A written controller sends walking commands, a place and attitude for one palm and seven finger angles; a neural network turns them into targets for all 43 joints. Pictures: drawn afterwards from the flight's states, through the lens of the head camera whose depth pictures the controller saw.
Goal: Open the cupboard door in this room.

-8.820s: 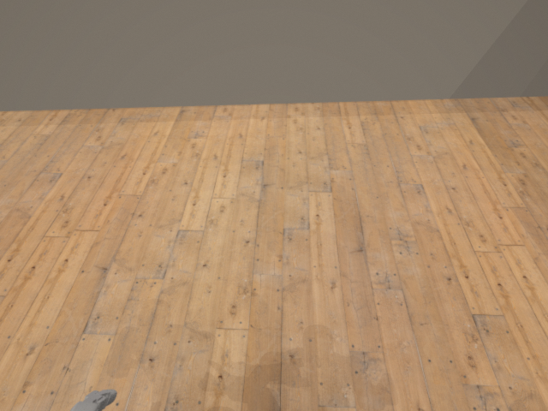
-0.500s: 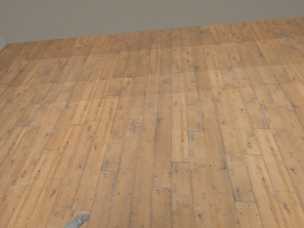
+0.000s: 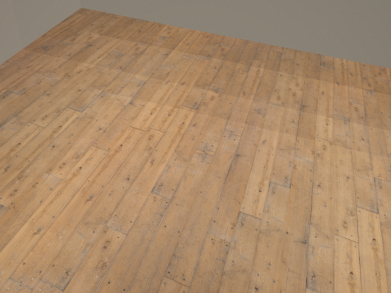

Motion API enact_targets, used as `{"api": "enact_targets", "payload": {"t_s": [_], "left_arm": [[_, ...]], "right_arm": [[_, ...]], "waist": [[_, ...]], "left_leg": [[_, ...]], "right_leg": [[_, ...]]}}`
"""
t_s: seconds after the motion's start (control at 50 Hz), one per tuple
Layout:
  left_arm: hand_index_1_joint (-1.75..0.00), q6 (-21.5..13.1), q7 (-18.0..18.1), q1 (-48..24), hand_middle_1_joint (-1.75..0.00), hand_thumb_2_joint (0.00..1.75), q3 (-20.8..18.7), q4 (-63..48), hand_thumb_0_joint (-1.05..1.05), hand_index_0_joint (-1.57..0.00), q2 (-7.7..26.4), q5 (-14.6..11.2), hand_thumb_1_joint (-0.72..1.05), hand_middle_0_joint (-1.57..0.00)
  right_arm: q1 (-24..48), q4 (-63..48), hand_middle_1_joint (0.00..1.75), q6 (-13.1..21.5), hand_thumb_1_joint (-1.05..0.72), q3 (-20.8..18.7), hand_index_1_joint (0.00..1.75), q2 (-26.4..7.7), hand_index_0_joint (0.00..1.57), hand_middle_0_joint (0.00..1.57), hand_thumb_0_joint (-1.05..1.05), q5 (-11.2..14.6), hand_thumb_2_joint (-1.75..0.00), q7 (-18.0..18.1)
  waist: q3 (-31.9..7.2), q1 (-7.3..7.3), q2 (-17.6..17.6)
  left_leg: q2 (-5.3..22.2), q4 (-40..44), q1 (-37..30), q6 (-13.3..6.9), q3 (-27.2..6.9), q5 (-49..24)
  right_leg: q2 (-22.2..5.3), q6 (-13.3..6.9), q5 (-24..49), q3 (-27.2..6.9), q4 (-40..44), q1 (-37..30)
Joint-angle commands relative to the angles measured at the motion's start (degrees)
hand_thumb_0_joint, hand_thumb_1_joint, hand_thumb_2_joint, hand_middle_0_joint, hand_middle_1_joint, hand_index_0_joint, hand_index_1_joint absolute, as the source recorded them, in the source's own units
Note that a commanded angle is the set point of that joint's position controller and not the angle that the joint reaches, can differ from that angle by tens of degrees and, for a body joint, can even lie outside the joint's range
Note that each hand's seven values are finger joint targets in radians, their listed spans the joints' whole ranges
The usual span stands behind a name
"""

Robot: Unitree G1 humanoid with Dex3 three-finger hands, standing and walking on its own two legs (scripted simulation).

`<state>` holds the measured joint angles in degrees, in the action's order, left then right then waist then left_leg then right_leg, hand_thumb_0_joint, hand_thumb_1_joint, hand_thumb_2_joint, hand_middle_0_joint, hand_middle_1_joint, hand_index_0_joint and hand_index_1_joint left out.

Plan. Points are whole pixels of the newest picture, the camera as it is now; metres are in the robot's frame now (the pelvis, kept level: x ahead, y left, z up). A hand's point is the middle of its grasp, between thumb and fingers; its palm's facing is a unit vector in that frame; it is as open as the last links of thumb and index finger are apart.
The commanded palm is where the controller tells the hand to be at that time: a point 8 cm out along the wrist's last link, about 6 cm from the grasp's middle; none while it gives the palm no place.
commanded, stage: turn or walk to find it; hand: left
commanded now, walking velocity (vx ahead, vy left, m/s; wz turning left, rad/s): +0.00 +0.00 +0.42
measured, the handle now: out of the picture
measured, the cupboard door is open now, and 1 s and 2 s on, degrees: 0 0 0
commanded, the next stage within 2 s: none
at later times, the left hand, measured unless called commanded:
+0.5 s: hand out of the picture +0.05 +0.17 -0.13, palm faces +0.17 -0.94 -0.28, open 7.3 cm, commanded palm none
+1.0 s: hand out of the picture -0.15 +0.18 -0.18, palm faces +0.46 -0.86 -0.23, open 7.3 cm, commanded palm none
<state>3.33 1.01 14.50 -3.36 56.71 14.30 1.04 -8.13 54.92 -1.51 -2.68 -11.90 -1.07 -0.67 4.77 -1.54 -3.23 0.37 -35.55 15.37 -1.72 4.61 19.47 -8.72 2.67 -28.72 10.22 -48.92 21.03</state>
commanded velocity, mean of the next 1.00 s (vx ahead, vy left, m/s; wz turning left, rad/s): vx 0.00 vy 0.00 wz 0.42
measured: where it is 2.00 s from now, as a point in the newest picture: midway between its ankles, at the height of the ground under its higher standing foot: outside the picture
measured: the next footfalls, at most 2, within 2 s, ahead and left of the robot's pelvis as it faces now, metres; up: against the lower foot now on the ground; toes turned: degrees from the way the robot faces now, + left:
right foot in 0.44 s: +0.03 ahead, -0.13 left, +0.00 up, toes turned +5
left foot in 0.94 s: -0.09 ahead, +0.09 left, +0.00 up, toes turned +28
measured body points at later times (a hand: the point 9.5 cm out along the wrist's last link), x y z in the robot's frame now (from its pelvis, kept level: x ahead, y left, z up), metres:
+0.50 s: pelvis -0.03 -0.04 +0.01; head +0.00 -0.07 +0.45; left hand +0.04 +0.22 -0.11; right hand +0.04 -0.28 -0.16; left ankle -0.02 +0.09 -0.70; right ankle -0.01 -0.13 -0.73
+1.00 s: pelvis -0.07 -0.02 +0.00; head -0.05 +0.02 +0.45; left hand -0.17 +0.22 -0.16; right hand +0.13 -0.20 -0.13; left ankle -0.12 +0.07 -0.73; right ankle -0.02 -0.14 -0.70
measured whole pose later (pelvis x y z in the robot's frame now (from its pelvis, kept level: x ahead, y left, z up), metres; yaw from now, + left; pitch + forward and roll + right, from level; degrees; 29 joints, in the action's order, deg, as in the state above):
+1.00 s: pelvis -0.07 -0.02 +0.00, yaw +24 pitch -1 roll +0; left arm 3.0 0.9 15.2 -3.3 57.0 14.4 1.0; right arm -7.2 54.9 -1.5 -2.7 -12.1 -0.9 -0.6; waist 4.6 -2.1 -3.4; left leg -0.1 -34.8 14.3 -1.5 4.4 19.3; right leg -9.0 2.5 -27.0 10.5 -46.9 20.3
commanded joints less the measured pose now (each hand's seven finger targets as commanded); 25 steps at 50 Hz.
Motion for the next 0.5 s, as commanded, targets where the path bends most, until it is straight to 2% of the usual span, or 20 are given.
{"api": "enact_targets", "payload": {"t_s": [0.0,0.04,0.08,0.14,0.18,0.26,0.3,0.32,0.34,0.36,0.38,0.4,0.42,0.44,0.46,0.48], "left_arm": [[-0.3,-0.8,-0.1,-4.5,-0.3,0.9,-1.3,-5.7,0.0,-0.2,4.4,0.1,0.9,-0.2],[-0.3,-1.1,-0.5,-2.7,-0.3,0.9,-1.2,-4.5,0.0,-0.2,4.3,0.0,0.9,-0.2],[-0.3,-1.3,-0.5,-2.2,-0.3,0.9,-1.1,-4.1,0.0,-0.2,4.2,0.0,0.9,-0.2],[-0.3,-1.3,-0.1,-3.5,-0.3,0.9,-1.0,-4.9,0.0,-0.2,3.9,-0.2,0.9,-0.2],[-0.3,-1.3,0.0,-4.4,-0.3,0.9,-0.9,-5.5,0.0,-0.2,3.6,-0.2,0.9,-0.2],[-0.3,-1.3,0.2,-7.0,-0.3,0.9,-0.6,-7.0,0.0,-0.2,2.7,-0.4,0.9,-0.2],[-0.3,-1.6,0.3,-5.9,-0.3,0.9,-0.5,-7.1,0.0,-0.2,2.1,-0.6,0.9,-0.2],[-0.3,-1.8,0.3,-4.7,-0.3,0.9,-0.5,-6.9,0.0,-0.2,2.1,-0.8,0.9,-0.2],[-0.3,-1.9,0.4,-3.4,-0.3,0.9,-0.6,-6.6,0.0,-0.2,2.3,-0.8,0.9,-0.2],[-0.3,-2.2,0.4,-1.5,-0.3,0.9,-0.7,-6.2,0.0,-0.2,2.8,-0.9,0.9,-0.2],[-0.3,-2.7,0.5,1.1,-0.3,0.9,-1.0,-5.6,0.0,-0.2,3.5,-0.7,0.9,-0.2],[-0.3,-3.2,0.9,2.7,-0.3,0.9,-1.6,-5.4,0.0,-0.2,7.0,0.0,0.9,-0.2],[-0.3,-3.5,1.2,2.7,-0.3,0.9,-2.6,-6.0,0.0,-0.2,11.8,0.7,0.9,-0.2],[-0.3,-3.2,1.3,1.7,-0.3,0.9,-2.2,-7.0,0.0,-0.2,11.6,0.1,0.9,-0.2],[-0.3,-3.4,1.6,-1.9,-0.3,0.9,-2.5,-7.6,0.0,-0.2,9.1,0.0,0.9,-0.2],[-0.3,-3.3,1.4,-5.1,-0.3,0.9,-2.0,-8.4,0.0,-0.2,8.1,-0.1,0.9,-0.2]], "right_arm": [[-3.1,-2.5,0.3,0.6,-0.9,-2.4,0.3,-11.6,0.2,0.2,0.0,-0.2,-0.9,1.9],[-1.5,-3.3,0.3,1.0,-0.9,-1.8,0.3,-10.6,0.2,0.2,0.0,0.0,-0.9,1.9],[-3.0,-3.1,0.3,1.4,-0.9,-2.0,0.3,-10.5,0.2,0.2,0.0,0.2,-0.9,1.9],[-5.2,-2.7,0.3,1.5,-0.9,-2.2,0.3,-10.5,0.2,0.2,0.0,0.2,-0.9,1.9],[-5.8,-2.6,0.3,1.3,-0.9,-2.4,0.3,-10.4,0.2,0.2,0.0,0.0,-0.9,1.9],[-6.0,-2.6,0.3,0.8,-0.9,-2.9,0.3,-10.8,0.2,0.2,0.0,-0.4,-0.9,1.7],[-5.2,-3.0,0.3,0.5,-0.9,-3.0,0.3,-11.0,0.2,0.2,0.0,-0.6,-0.9,1.6],[-4.8,-3.2,0.3,0.4,-0.9,-3.1,0.3,-10.9,0.2,0.2,0.0,-0.6,-0.9,1.5],[-4.4,-3.3,0.3,0.3,-0.9,-3.2,0.3,-11.0,0.2,0.2,0.0,-0.5,-0.9,1.4],[-3.6,-3.4,0.3,0.3,-0.9,-3.3,0.3,-10.7,0.2,0.2,0.0,-0.3,-0.9,1.3],[-2.9,-3.8,0.3,0.3,-0.9,-3.3,0.3,-9.9,0.2,0.2,0.0,0.0,-0.9,1.2],[-3.7,-4.3,0.3,0.3,-0.9,-3.0,0.3,-6.8,0.2,0.2,0.0,0.6,-0.9,0.9],[-3.1,-6.1,0.3,0.2,-0.9,-2.4,0.3,-3.8,0.2,0.2,0.0,0.5,-0.9,0.8],[-1.7,-6.0,0.3,-0.4,-0.9,-3.2,0.3,-7.1,0.2,0.2,0.0,0.0,-0.9,0.8],[-2.5,-5.1,0.3,-1.1,-0.9,-3.6,0.3,-7.5,0.2,0.2,0.0,-0.3,-0.9,0.6],[-3.5,-3.6,0.3,-1.6,-0.9,-3.8,0.3,-7.1,0.2,0.2,0.0,-0.3,-0.9,0.3]], "waist": [[-3.8,2.88,15.7],[-3.9,1.74,13.0],[-5.7,1.94,9.6],[-6.2,2.62,9.0],[-6.3,2.99,9.9],[-4.9,3.76,11.3],[-5.6,3.33,12.1],[-6.2,2.66,11.5],[-6.5,2.15,11.8],[-6.8,0.95,11.0],[-8.2,-0.47,8.6],[-9.2,-0.98,-0.7],[-6.9,-1.66,-15.5],[-6.2,-1.84,-10.3],[-4.5,-0.01,-11.1],[-1.8,1.47,-7.4]], "left_leg": [[16.5,18.2,-6.7,-6.7,-18.3,-24.2],[13.4,17.5,-6.8,-6.3,-14.7,-27.2],[12.9,17.3,-9.0,-6.3,-14.1,-30.1],[13.5,16.9,-11.2,-7.3,-16.4,-32.1],[13.4,16.8,-11.4,-7.8,-17.6,-31.0],[13.9,16.5,-7.9,-8.7,-21.3,-26.9],[13.1,15.5,-5.6,-8.4,-22.4,-27.3],[12.3,14.8,-4.5,-8.0,-22.9,-27.2],[11.5,14.2,-2.7,-7.3,-22.9,-26.0],[10.3,12.3,0.1,-6.3,-22.7,-24.4],[8.0,9.6,3.9,-4.1,-21.1,-19.2],[3.1,2.2,12.2,-0.5,-16.3,-7.8],[-4.7,-11.5,20.6,3.3,-7.3,11.1],[-2.5,-22.1,18.0,3.0,-9.6,13.6],[-1.0,-27.5,17.6,2.9,-11.3,10.9],[-0.6,-32.0,17.1,3.2,-10.6,7.5]], "right_leg": [[1.1,1.3,1.9,-8.6,-15.8,11.4],[1.9,1.7,5.5,-8.4,-16.1,9.9],[2.3,2.2,7.0,-8.4,-15.3,9.7],[2.6,2.8,6.3,-9.0,-12.6,9.9],[3.0,2.8,5.3,-9.2,-9.9,9.3],[4.1,2.3,2.1,-8.9,-1.7,5.4],[5.3,1.7,2.4,-8.4,4.3,1.0],[6.0,1.4,3.7,-8.1,7.9,-1.4],[6.6,1.2,6.4,-7.6,11.3,-4.3],[6.8,1.0,10.8,-7.5,17.0,-8.9],[5.6,0.8,16.4,-7.8,24.9,-15.2],[-3.0,-1.5,14.8,-15.8,31.1,-22.7],[-16.8,-7.9,17.7,-30.3,34.2,-22.1],[-19.8,-11.7,19.0,-29.1,34.9,-13.4],[-17.1,-11.6,15.4,-26.0,36.0,-9.4],[-13.9,-10.2,12.4,-22.4,35.9,-6.5]]}}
